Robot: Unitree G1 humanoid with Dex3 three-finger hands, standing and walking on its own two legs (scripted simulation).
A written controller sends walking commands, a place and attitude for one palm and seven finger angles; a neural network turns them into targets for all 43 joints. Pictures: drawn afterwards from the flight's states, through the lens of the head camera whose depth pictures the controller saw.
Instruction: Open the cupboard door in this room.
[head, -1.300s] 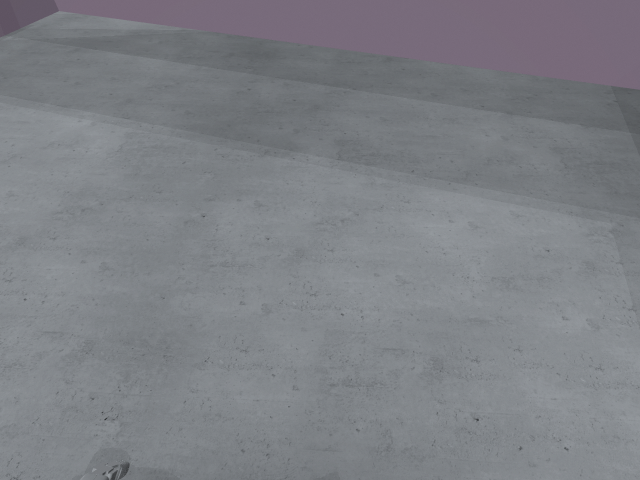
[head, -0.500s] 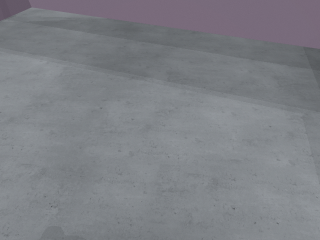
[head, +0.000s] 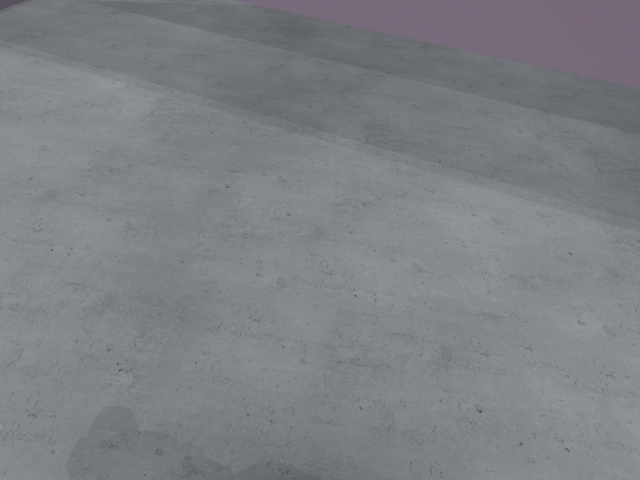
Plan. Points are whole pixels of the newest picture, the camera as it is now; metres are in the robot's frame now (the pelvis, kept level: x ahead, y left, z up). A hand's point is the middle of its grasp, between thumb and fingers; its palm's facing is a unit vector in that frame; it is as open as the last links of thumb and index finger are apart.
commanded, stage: turn or walk to find it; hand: left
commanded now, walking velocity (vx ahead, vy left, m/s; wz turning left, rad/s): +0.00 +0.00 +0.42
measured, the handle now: out of the picture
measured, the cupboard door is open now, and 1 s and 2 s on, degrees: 0 0 0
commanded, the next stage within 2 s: none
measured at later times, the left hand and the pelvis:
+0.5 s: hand out of the picture -0.03 +0.17 -0.14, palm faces +0.26 -0.93 -0.28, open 7.4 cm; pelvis -0.04 -0.04 +0.01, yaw +15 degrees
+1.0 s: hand out of the picture -0.11 +0.21 -0.15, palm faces +0.48 -0.84 -0.25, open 7.4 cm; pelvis -0.08 -0.01 +0.01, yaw +27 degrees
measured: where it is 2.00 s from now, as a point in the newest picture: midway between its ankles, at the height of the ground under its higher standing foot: outside the picture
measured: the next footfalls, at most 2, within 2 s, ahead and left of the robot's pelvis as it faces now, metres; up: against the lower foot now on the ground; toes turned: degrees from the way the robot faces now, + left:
right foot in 0.26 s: +0.02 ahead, -0.14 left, +0.00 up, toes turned +7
left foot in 0.66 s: -0.07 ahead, +0.10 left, +0.00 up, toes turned +24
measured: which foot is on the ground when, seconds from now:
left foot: down 0.00-0.26, up 0.28-0.64, down 0.66-1.00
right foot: up 0.00-0.24, down 0.26-0.66, up 0.68-1.00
